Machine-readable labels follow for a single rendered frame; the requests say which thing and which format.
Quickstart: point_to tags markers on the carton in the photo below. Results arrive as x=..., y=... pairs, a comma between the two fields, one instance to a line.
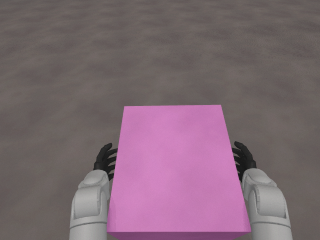
x=175, y=176

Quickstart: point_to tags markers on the left robot hand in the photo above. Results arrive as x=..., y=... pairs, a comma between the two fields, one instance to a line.
x=102, y=160

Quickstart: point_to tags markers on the right robot hand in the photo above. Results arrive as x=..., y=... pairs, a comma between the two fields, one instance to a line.
x=245, y=159

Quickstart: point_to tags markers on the robot left forearm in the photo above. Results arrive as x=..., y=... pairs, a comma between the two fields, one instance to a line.
x=89, y=214

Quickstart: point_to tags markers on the robot right forearm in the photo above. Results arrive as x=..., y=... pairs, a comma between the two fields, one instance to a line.
x=268, y=211

